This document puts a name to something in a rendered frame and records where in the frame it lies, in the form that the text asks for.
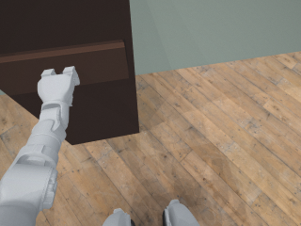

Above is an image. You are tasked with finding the left robot forearm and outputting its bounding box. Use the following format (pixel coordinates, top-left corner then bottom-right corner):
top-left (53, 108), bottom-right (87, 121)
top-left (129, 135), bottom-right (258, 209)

top-left (0, 100), bottom-right (70, 195)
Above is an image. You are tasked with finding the robot left hand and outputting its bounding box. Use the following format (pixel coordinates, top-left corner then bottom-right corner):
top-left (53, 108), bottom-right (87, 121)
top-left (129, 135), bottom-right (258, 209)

top-left (37, 66), bottom-right (80, 106)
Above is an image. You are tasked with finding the left robot upper arm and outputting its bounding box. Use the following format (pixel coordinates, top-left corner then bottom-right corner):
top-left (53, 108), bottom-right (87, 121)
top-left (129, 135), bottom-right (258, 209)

top-left (0, 163), bottom-right (58, 226)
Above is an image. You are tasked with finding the drawer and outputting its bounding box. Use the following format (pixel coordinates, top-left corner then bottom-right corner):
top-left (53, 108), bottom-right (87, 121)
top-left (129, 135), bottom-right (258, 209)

top-left (0, 40), bottom-right (129, 96)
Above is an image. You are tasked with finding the cabinet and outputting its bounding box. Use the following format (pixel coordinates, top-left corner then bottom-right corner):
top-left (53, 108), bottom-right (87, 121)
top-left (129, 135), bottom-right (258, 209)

top-left (0, 0), bottom-right (140, 145)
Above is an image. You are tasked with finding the left robot thigh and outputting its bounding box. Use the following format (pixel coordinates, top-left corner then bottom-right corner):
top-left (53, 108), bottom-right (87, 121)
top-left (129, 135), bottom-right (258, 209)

top-left (103, 212), bottom-right (132, 226)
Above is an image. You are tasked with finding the robot left shin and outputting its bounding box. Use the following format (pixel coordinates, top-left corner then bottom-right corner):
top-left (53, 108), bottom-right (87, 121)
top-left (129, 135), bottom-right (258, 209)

top-left (113, 208), bottom-right (125, 214)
